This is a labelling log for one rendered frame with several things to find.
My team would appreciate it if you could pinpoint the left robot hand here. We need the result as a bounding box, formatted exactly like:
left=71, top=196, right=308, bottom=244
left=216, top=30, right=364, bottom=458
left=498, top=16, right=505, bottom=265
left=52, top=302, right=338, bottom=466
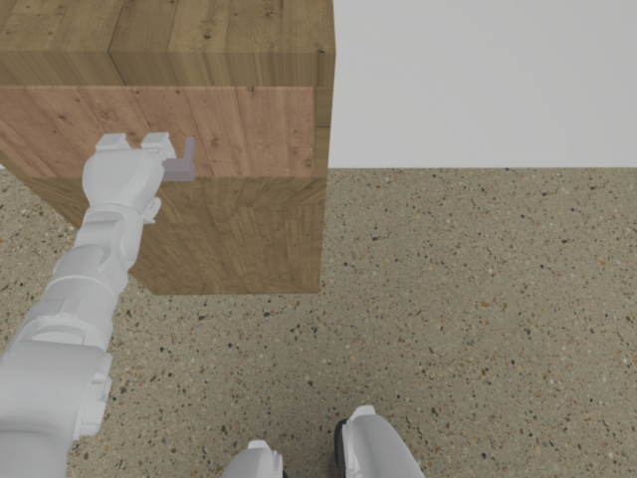
left=83, top=132, right=176, bottom=224

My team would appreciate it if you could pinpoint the cabinet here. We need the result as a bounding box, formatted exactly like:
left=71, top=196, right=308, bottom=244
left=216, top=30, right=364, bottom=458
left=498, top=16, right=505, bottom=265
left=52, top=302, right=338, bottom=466
left=0, top=0, right=336, bottom=296

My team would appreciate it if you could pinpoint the robot left shin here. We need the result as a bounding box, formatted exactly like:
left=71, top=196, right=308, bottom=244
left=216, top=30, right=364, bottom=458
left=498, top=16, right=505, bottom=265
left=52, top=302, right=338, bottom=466
left=248, top=440, right=272, bottom=451

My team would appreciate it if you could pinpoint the drawer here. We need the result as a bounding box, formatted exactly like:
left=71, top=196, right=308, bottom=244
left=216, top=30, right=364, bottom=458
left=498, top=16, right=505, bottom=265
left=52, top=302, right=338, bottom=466
left=0, top=86, right=314, bottom=177

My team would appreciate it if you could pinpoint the left robot thigh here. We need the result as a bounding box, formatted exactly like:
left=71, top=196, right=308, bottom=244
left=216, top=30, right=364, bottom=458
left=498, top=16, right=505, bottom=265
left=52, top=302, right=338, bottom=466
left=220, top=448, right=283, bottom=478

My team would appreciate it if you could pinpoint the handle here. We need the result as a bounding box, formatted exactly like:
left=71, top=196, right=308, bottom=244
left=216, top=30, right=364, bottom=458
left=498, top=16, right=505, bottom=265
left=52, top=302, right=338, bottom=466
left=161, top=137, right=196, bottom=181

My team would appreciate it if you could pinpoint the left robot forearm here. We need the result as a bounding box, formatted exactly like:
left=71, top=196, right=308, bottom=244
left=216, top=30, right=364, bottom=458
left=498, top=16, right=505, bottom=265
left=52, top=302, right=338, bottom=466
left=0, top=203, right=143, bottom=372

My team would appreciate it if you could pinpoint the left robot upper arm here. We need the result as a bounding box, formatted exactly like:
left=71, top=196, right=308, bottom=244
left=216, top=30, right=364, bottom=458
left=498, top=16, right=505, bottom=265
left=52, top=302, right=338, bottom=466
left=0, top=340, right=112, bottom=478

